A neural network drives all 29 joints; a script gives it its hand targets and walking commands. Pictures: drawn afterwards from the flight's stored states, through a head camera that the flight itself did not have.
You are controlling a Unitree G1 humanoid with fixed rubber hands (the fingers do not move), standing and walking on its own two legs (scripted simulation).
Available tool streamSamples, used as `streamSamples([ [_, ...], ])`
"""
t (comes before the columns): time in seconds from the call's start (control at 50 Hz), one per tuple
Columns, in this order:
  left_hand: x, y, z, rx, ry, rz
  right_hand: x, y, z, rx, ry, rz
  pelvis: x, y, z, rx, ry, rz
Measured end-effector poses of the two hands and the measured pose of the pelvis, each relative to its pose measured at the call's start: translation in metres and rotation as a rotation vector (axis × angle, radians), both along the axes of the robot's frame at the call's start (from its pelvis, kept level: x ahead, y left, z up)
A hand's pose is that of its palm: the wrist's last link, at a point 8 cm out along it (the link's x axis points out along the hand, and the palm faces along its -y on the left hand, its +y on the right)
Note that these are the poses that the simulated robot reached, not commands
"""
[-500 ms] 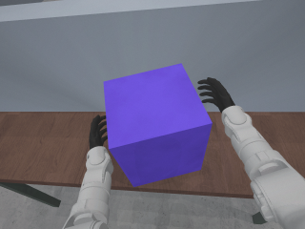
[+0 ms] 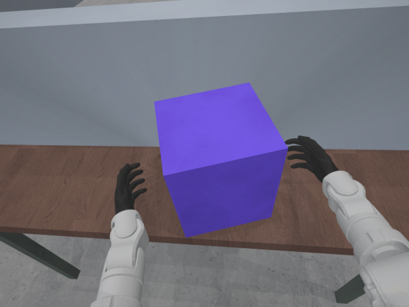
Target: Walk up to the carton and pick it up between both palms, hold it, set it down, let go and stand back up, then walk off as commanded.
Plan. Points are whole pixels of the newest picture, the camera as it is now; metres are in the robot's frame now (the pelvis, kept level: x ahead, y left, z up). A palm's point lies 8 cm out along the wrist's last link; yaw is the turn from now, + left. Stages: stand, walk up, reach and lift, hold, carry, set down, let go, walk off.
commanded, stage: set down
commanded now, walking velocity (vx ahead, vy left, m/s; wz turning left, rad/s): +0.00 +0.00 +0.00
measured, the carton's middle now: (216, 163) +0.43 +0.05 +0.03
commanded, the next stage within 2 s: none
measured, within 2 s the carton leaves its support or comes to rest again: neither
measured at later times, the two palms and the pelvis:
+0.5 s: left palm (123, 225) +0.26 +0.20 +0.06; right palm (351, 210) +0.34 -0.21 +0.02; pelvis -0.01 +0.00 +0.00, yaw +0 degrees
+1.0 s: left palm (113, 254) +0.21 +0.21 +0.04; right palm (367, 229) +0.30 -0.23 +0.02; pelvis -0.01 -0.01 +0.00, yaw +0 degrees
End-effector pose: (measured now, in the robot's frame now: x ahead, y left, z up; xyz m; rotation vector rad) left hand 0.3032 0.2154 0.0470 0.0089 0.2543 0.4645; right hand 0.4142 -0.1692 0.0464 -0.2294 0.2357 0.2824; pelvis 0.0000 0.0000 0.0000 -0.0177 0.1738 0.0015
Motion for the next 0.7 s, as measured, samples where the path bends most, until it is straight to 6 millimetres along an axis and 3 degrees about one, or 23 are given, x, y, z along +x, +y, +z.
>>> streamSamples([
  [0.12, -0.017, 0.002, -0.007, -0.042, 0.031, 0.031, -0.015, -0.006, 0.012, -0.014, 0.024, 0.005, -0.012, 0.0, 0.0, 0.0, -0.027, 0.0],
  [0.24, -0.025, 0.0, -0.002, -0.057, 0.024, 0.03, -0.031, -0.012, 0.009, -0.027, 0.074, -0.002, -0.017, 0.0, 0.0, 0.0, -0.052, 0.0],
  [0.4, -0.03, -0.008, 0.016, -0.024, -0.005, 0.004, -0.055, -0.033, -0.014, 0.014, 0.146, -0.051, -0.015, -0.001, 0.0, 0.001, -0.077, 0.001],
  [0.54, -0.052, -0.009, 0.005, -0.005, 0.053, 0.024, -0.079, -0.049, -0.032, 0.035, 0.144, -0.048, -0.012, -0.002, 0.001, 0.002, -0.088, 0.001],
  [0.7, -0.068, -0.007, 0.004, 0.003, 0.042, 0.049, -0.081, -0.052, -0.02, 0.028, 0.067, -0.024, -0.013, -0.004, 0.001, 0.005, -0.093, 0.001],
])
